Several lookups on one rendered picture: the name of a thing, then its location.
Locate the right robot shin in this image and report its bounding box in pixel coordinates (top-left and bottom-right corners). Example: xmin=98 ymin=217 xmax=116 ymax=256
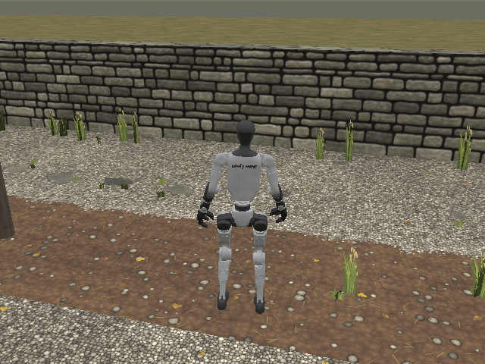
xmin=255 ymin=253 xmax=265 ymax=303

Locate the left robot forearm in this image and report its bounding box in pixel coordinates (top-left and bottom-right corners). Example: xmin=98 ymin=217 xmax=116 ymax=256
xmin=199 ymin=182 xmax=214 ymax=213

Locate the robot right upper arm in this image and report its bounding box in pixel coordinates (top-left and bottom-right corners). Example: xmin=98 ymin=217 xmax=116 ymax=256
xmin=260 ymin=153 xmax=280 ymax=195

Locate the right robot forearm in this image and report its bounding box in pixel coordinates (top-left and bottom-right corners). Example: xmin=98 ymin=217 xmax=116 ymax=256
xmin=272 ymin=184 xmax=286 ymax=211

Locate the robot left upper arm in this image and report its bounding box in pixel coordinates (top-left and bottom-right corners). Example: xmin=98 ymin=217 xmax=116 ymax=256
xmin=207 ymin=152 xmax=229 ymax=194

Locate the robot left hand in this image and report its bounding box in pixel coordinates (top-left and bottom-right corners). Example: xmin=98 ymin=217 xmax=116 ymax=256
xmin=197 ymin=210 xmax=214 ymax=228

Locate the robot right hand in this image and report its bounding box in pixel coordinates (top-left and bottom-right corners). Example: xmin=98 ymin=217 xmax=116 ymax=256
xmin=270 ymin=208 xmax=287 ymax=223

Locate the right robot thigh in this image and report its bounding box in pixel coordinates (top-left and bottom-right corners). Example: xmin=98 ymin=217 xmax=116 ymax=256
xmin=252 ymin=212 xmax=268 ymax=265

